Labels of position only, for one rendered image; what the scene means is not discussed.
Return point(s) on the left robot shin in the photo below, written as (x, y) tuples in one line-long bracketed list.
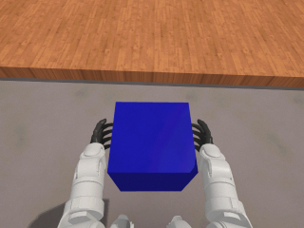
[(123, 217)]

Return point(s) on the robot left hand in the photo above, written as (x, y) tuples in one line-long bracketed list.
[(99, 133)]

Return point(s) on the carton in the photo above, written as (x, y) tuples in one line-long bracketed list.
[(152, 147)]

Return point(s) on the left robot thigh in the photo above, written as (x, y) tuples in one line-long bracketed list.
[(122, 223)]

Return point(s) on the right robot forearm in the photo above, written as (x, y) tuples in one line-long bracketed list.
[(219, 188)]

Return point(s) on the robot right hand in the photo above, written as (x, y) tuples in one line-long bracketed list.
[(204, 134)]

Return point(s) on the left robot forearm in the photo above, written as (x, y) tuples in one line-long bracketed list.
[(86, 196)]

